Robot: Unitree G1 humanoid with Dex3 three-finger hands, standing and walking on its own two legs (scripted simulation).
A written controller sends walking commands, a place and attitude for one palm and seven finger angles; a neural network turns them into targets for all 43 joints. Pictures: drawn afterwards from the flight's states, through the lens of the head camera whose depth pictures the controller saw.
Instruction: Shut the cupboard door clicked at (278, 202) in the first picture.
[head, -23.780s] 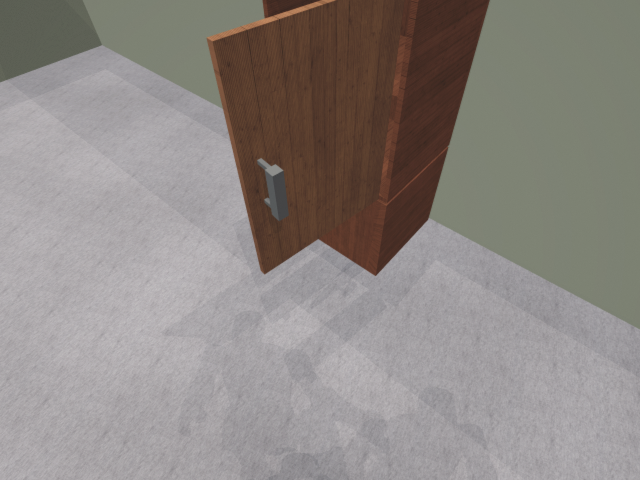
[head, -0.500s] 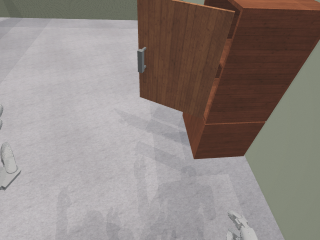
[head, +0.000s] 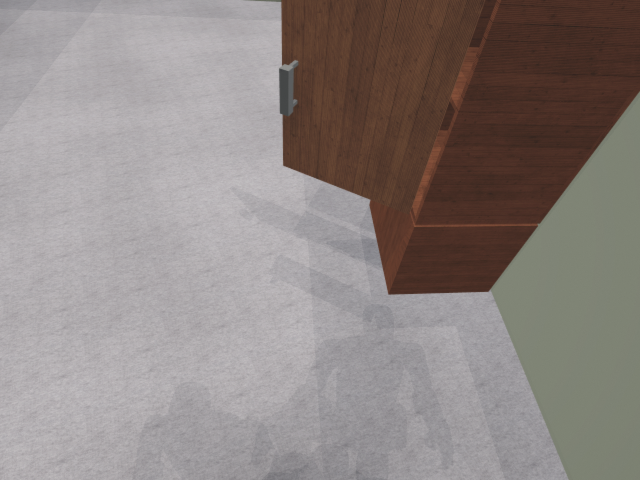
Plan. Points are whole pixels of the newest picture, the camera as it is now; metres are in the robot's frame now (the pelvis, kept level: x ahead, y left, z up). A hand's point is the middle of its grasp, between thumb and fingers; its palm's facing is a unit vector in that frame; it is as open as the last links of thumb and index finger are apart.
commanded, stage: let the arm hang, fingers relaxed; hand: left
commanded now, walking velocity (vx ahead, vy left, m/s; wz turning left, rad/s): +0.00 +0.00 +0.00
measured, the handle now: (290, 87) +1.01 +0.13 -0.05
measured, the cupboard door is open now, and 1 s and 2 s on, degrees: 59 59 59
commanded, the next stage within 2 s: look to check the result in 0.66 s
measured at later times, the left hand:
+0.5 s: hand out of the picture +0.08 +0.21 -0.16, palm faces -0.02 -0.96 -0.26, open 7.4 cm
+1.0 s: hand out of the picture +0.09 +0.23 -0.16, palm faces -0.03 -0.95 -0.30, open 7.4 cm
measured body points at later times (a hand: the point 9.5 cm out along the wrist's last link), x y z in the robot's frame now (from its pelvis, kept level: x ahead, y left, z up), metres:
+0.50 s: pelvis +0.02 +0.00 +0.01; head +0.02 +0.00 +0.46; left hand +0.08 +0.26 -0.14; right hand +0.05 -0.25 -0.15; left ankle +0.05 +0.12 -0.74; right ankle +0.01 -0.12 -0.74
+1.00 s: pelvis +0.04 +0.00 +0.01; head +0.05 -0.01 +0.46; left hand +0.09 +0.28 -0.13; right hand +0.09 -0.29 -0.13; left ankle +0.05 +0.12 -0.74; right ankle +0.01 -0.12 -0.74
